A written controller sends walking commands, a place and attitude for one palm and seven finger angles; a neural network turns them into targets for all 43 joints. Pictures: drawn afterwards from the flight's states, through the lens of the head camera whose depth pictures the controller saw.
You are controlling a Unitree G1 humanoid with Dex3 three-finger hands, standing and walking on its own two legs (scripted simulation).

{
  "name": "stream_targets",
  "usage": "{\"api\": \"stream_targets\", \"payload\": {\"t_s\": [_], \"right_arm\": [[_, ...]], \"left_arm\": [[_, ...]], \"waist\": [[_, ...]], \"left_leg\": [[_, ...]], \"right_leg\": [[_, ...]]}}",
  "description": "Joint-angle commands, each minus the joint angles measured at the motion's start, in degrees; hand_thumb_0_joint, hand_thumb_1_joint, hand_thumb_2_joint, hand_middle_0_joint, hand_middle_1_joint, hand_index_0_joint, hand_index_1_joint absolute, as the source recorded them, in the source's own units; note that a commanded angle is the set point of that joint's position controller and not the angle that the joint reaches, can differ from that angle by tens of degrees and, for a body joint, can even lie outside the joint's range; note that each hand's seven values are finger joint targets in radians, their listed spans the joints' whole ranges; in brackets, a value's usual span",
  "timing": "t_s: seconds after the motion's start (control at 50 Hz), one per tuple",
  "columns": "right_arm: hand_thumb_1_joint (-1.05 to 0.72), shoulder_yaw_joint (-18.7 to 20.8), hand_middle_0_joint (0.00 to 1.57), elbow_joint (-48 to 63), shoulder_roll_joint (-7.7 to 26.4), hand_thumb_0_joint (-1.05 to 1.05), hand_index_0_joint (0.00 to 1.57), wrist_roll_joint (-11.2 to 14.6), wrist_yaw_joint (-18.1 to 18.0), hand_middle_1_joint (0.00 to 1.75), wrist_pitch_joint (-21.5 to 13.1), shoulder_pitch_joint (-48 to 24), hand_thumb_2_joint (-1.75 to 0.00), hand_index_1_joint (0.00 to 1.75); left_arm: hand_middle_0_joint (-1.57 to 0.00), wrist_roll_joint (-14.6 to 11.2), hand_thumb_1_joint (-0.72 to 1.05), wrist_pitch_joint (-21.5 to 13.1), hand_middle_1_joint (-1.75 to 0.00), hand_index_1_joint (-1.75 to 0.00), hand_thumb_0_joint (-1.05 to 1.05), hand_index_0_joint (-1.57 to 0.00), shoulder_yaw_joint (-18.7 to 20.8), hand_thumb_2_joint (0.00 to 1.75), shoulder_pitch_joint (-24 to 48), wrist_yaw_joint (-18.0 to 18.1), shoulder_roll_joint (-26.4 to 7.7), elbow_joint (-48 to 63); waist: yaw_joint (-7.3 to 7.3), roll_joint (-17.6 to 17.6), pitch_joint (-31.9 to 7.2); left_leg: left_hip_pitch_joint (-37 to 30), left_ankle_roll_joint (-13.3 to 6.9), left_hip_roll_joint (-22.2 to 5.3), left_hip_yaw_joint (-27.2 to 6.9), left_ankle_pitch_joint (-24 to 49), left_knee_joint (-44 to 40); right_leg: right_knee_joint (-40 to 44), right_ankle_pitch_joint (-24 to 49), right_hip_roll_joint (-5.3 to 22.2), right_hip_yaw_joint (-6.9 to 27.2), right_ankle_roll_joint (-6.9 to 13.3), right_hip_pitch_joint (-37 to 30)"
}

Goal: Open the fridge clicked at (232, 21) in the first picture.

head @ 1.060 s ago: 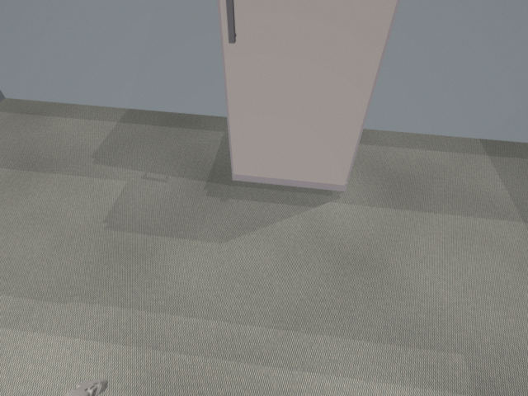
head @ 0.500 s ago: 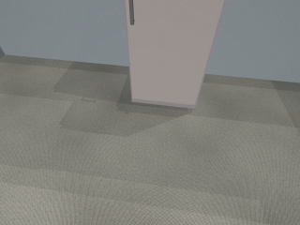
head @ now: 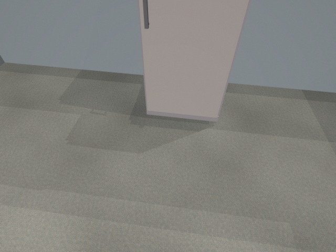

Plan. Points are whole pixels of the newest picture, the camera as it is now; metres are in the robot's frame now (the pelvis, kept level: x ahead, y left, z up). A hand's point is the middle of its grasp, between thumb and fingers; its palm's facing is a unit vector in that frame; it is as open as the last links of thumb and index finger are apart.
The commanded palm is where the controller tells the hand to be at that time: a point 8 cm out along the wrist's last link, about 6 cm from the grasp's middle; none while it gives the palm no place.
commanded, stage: look at it before walking up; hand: left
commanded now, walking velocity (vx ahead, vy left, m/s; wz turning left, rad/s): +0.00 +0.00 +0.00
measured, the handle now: (146, 2) +1.26 +0.19 +0.13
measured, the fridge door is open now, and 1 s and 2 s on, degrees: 0 0 0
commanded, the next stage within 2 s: walk to a spot facing it in 0.38 s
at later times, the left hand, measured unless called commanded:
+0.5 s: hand out of the picture +0.08 +0.25 -0.16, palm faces -0.04 -0.94 -0.33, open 7.4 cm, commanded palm none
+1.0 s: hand out of the picture +0.12 +0.21 -0.18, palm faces +0.09 -0.99 -0.15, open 7.3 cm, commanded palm none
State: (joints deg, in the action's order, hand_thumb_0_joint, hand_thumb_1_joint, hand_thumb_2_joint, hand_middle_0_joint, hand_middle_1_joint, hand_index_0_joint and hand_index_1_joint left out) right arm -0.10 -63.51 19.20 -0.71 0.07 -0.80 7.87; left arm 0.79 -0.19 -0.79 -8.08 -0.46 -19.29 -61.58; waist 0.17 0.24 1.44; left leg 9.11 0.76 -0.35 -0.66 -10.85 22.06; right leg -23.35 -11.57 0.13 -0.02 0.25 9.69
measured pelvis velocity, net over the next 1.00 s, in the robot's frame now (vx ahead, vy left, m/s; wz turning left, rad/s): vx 0.12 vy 0.04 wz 0.10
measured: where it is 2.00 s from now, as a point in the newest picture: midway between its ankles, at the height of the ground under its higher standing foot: (159, 210)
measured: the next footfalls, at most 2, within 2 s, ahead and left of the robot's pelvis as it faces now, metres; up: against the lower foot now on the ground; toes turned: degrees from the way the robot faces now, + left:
right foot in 1.20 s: +0.38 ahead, -0.09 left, +0.00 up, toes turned -1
left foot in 1.64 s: +0.51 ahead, +0.19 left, +0.00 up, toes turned +27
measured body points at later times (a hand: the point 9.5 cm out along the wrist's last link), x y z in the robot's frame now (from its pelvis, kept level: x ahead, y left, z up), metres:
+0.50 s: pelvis +0.01 +0.00 +0.00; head +0.01 +0.00 +0.45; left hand +0.08 +0.30 -0.13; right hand +0.09 -0.29 -0.13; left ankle +0.01 +0.13 -0.74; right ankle +0.01 -0.12 -0.74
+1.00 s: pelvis +0.12 +0.04 +0.00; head +0.14 +0.05 +0.45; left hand +0.12 +0.27 -0.17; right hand +0.03 -0.17 -0.14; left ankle +0.03 +0.12 -0.74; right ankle +0.18 -0.09 -0.68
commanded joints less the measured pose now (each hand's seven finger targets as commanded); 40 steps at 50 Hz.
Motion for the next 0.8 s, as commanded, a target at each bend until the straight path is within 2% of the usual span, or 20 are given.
{"api": "stream_targets", "payload": {"t_s": [0.0,0.2,0.24,0.46,0.48,0.5,0.52,0.54,0.58,0.6,0.62,0.64,0.66,0.68,0.7,0.72,0.74,0.76,0.78], "right_arm": [[-0.9,2.14,0.2,3.46,11.68,0.0,0.2,0.17,-0.64,0.3,-1.25,-2.83,-0.9,0.3],[-0.9,2.06,0.2,3.51,11.78,0.0,0.2,0.25,-0.66,0.3,-1.21,-3.06,-0.9,0.3],[-0.9,2.05,0.2,3.44,11.75,0.0,0.2,0.29,-0.7,0.3,-1.32,-2.93,-0.9,0.3],[-0.9,1.97,0.2,3.36,11.77,0.0,0.2,0.36,-0.74,0.3,-1.16,-3.65,-0.9,0.3],[-0.9,0.91,0.2,2.5,7.4,0.0,0.2,0.1,-0.56,0.3,-0.73,-2.07,-0.9,0.3],[-0.9,0.17,0.2,1.83,4.19,0.0,0.2,-0.12,-0.38,0.3,-0.11,0.29,-0.9,0.3],[-0.9,0.2,0.2,1.76,3.81,0.0,0.2,-0.31,-0.27,0.3,0.27,1.49,-0.9,0.3],[-0.9,0.35,0.2,1.87,3.61,0.0,0.2,-0.54,-0.15,0.3,0.55,1.71,-0.9,0.3],[-0.9,0.5,0.2,2.94,2.81,0.0,0.2,-0.81,-0.03,0.3,0.79,2.66,-0.9,0.3],[-0.9,0.75,0.2,3.6,2.23,0.0,0.2,-0.81,-0.02,0.3,0.65,3.08,-0.9,0.3],[-0.9,1.02,0.2,4.29,2.03,0.0,0.2,-0.76,0.08,0.3,0.49,3.53,-0.9,0.3],[-0.9,1.34,0.2,4.78,1.4,0.0,0.2,-0.68,0.22,0.3,0.12,3.98,-0.9,0.3],[-0.9,1.49,0.2,5.02,0.93,0.0,0.2,-0.56,0.39,0.3,-0.31,5.02,-0.9,0.3],[-0.9,1.59,0.2,4.59,0.07,0.0,0.2,-0.45,0.53,0.3,-0.68,7.34,-0.9,0.3],[-0.9,1.59,0.2,3.38,-0.74,0.0,0.2,-0.36,0.5,0.3,-1.09,11.45,-0.9,0.3],[-0.9,2.21,0.2,1.91,0.96,0.0,0.2,-0.48,0.23,0.3,-1.35,16.17,-0.9,0.3],[-0.9,3.53,0.2,0.18,5.3,0.0,0.2,-1.1,-0.15,0.3,-1.74,22.94,-0.9,0.3],[-0.9,3.52,0.2,-0.62,4.73,0.0,0.2,-0.86,-0.9,0.3,-1.96,26.53,-0.9,0.3],[-0.9,3.03,0.2,-0.44,2.94,0.0,0.2,-0.51,-1.34,0.3,-2.08,25.34,-0.9,0.3]], "left_arm": [[-0.2,-0.09,0.9,-1.3,-0.3,-0.3,0.0,-0.2,2.66,0.9,2.09,1.0,-11.85,3.29],[-0.2,-0.08,0.9,-1.3,-0.3,-0.3,0.0,-0.2,2.6,0.9,2.05,0.97,-11.95,3.17],[-0.2,-0.11,0.9,-1.4,-0.3,-0.3,0.0,-0.2,2.67,0.9,1.79,1.01,-12.0,3.21],[-0.2,-0.11,0.9,-1.43,-0.3,-0.3,0.0,-0.2,2.56,0.9,1.87,1.06,-12.13,2.96],[-0.2,-0.26,0.9,-0.98,-0.3,-0.3,0.0,-0.2,1.7,0.9,-0.5,1.23,-7.64,1.82],[-0.2,-0.12,0.9,-0.37,-0.3,-0.3,0.0,-0.2,1.13,0.9,-2.78,1.33,-5.01,1.09],[-0.2,0.14,0.9,-0.01,-0.3,-0.3,0.0,-0.2,1.25,0.9,-4.43,1.21,-5.04,0.87],[-0.2,0.31,0.9,0.27,-0.3,-0.3,0.0,-0.2,1.61,0.9,-5.34,0.98,-5.62,0.88],[-0.2,0.52,0.9,0.48,-0.3,-0.3,0.0,-0.2,2.61,0.9,-7.74,0.64,-7.16,1.29],[-0.2,0.54,0.9,0.28,-0.3,-0.3,0.0,-0.2,3.12,0.9,-9.22,0.71,-7.62,1.56],[-0.2,0.52,0.9,0.01,-0.3,-0.3,0.0,-0.2,3.54,0.9,-10.2,0.81,-8.15,1.85],[-0.2,0.55,0.9,-0.53,-0.3,-0.3,0.0,-0.2,3.96,0.9,-10.52,0.89,-7.85,2.28],[-0.2,0.56,0.9,-0.99,-0.3,-0.3,0.0,-0.2,4.11,0.9,-10.23,0.92,-7.27,2.65],[-0.2,0.55,0.9,-1.16,-0.3,-0.3,0.0,-0.2,4.16,0.9,-9.26,0.87,-6.68,2.93],[-0.2,0.41,0.9,-1.09,-0.3,-0.3,0.0,-0.2,4.05,0.9,-7.93,0.78,-5.28,3.4],[-0.2,0.23,0.9,-0.91,-0.3,-0.3,0.0,-0.2,3.65,0.9,-7.52,0.43,-2.49,3.94],[-0.2,0.12,0.9,-0.83,-0.3,-0.3,0.0,-0.2,2.99,0.9,-5.62,0.13,1.25,5.62],[-0.2,0.78,0.9,-1.41,-0.3,-0.3,0.0,-0.2,2.84,0.9,-1.12,0.53,1.24,7.98],[-0.2,0.75,0.9,-1.92,-0.3,-0.3,0.0,-0.2,3.25,0.9,-0.25,0.37,1.38,8.22]], "waist": [[-0.32,-0.34,-2.07],[-0.33,0.05,-2.43],[-0.32,-0.22,-3.91],[-0.32,-0.08,-2.97],[-0.41,-0.2,-4.29],[-0.49,0.74,-4.68],[-0.82,1.74,-3.45],[-1.15,3.05,0.0],[-1.95,7.41,4.19],[-2.07,9.5,4.29],[-2.05,9.88,4.69],[-1.73,9.33,5.02],[-0.99,7.58,5.09],[0.37,5.57,4.71],[2.16,2.78,4.25],[3.65,-5.13,5.14],[5.98,-18.67,5.78],[6.51,-17.04,8.9],[5.19,-9.96,10.33]], "left_leg": [[-0.03,-2.22,-6.0,-5.39,3.19,-4.09],[-0.38,-2.22,-6.08,-5.5,4.04,-4.24],[-1.12,-2.26,-6.24,-5.43,6.05,-3.84],[-1.66,-2.13,-6.28,-5.16,6.82,-4.19],[-1.89,-1.62,-6.02,-4.57,5.05,-3.54],[-0.99,-1.22,-5.25,-3.94,0.36,-2.5],[1.08,-1.37,-4.23,-3.54,-5.38,-1.04],[5.08,-1.47,-3.06,-3.0,-11.72,0.02],[12.55,-1.37,-0.55,-0.55,-16.79,6.21],[14.12,-1.39,-0.33,1.35,-15.25,10.91],[15.47,-1.56,-0.68,2.17,-14.95,14.69],[16.06,-1.71,-1.66,2.07,-14.41,16.22],[14.79,-1.88,-2.55,2.46,-13.79,14.74],[10.03,-2.06,-2.6,3.35,-12.01,10.7],[2.72,-2.39,-2.36,3.3,-10.1,5.13],[-3.43,-4.05,-5.03,-4.04,-14.14,-0.35],[-7.11,-8.69,-15.84,-21.99,-20.83,-10.1],[-7.89,-12.0,-19.72,-30.73,-17.42,-14.44],[-7.67,-14.18,-20.64,-29.74,-12.38,-13.31]], "right_leg": [[5.5,0.79,6.55,6.61,1.63,0.8],[5.43,2.14,6.52,6.51,1.55,0.11],[4.98,4.47,6.69,6.32,1.65,-0.99],[5.44,6.16,6.83,6.12,1.54,-1.29],[5.53,3.38,6.97,5.57,0.84,-2.02],[5.26,-3.56,6.72,5.59,0.45,-2.34],[5.77,-10.79,6.77,6.27,0.74,-1.74],[7.05,-17.91,7.23,7.7,1.31,-0.21],[10.24,-27.55,10.39,12.13,3.71,0.25],[12.12,-29.6,13.4,15.03,5.52,-0.15],[13.23,-30.78,15.78,16.83,7.08,-0.44],[13.06,-28.29,17.08,17.01,8.36,-0.42],[11.51,-24.39,17.37,14.96,8.88,0.07],[8.43,-21.37,16.4,11.2,8.19,2.76],[3.68,-19.78,13.49,6.28,6.49,7.41],[-5.43,-18.76,7.54,0.32,3.82,14.36],[-23.5,-18.88,0.58,-7.67,0.53,23.45],[-33.55,-21.11,0.67,-3.59,0.73,30.99],[-38.52,-17.39,3.81,-0.5,1.23,33.94]]}}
